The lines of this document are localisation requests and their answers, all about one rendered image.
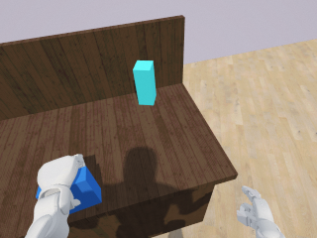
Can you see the sponge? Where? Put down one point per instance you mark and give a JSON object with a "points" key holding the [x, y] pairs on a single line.
{"points": [[84, 188]]}

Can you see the robot right forearm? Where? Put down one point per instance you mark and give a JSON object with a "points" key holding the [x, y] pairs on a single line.
{"points": [[267, 229]]}

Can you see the table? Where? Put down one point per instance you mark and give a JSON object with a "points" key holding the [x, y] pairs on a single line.
{"points": [[75, 94]]}

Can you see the robot left forearm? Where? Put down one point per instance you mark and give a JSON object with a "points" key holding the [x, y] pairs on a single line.
{"points": [[51, 212]]}

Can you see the left robot hand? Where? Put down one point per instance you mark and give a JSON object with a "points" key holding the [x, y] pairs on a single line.
{"points": [[61, 171]]}

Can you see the right robot hand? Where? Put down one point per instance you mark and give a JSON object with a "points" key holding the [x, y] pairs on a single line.
{"points": [[250, 215]]}

